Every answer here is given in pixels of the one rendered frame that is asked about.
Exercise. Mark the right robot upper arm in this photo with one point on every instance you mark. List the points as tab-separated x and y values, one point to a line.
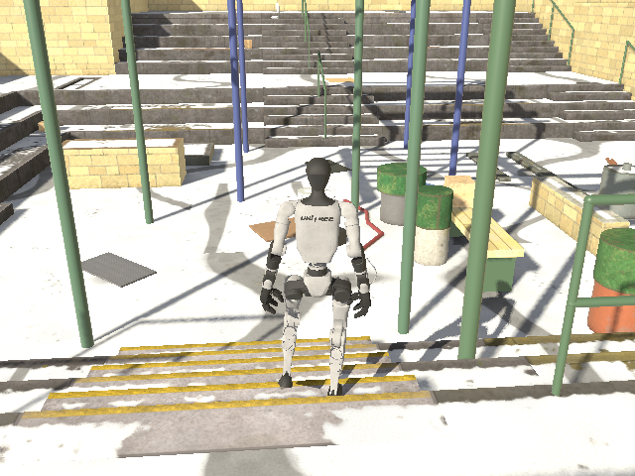
349	211

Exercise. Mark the right robot hand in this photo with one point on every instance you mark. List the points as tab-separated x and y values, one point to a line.
364	303

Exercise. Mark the humanoid robot head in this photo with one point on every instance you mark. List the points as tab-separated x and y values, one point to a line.
318	172

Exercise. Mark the robot right forearm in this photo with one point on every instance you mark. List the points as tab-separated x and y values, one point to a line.
360	271

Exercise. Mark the robot left thigh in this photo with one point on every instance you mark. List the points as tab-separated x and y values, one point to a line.
294	288

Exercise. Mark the left robot hand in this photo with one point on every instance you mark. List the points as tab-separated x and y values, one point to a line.
266	298

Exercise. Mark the robot left forearm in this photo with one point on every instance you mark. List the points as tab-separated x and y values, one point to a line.
271	269

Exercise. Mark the left robot upper arm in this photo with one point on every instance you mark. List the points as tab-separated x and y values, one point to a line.
286	210

